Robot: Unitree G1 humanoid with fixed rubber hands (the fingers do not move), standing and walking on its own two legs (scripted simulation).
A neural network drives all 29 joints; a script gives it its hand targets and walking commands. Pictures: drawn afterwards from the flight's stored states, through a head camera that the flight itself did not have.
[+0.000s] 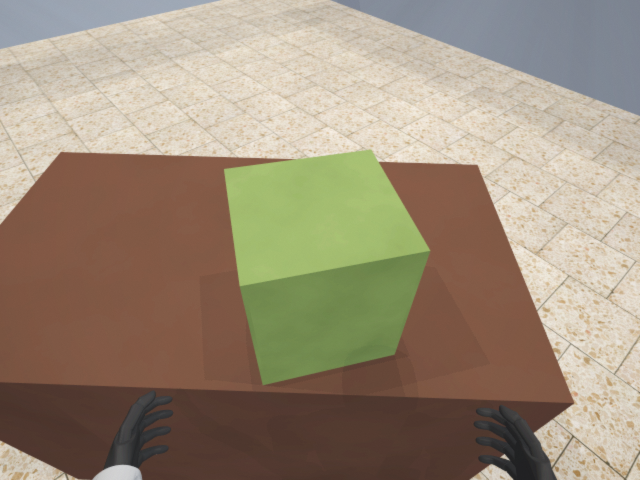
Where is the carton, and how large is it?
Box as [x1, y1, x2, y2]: [224, 150, 429, 384]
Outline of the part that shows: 371,150 363,150 224,169 239,284 263,384 394,354 429,249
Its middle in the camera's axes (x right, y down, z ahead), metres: -0.01 +0.04 +0.57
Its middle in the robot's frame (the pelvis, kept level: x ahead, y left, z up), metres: +0.40 +0.05 +0.03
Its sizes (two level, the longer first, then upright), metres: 0.210 0.200 0.250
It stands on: a pedestal, 0.69 m high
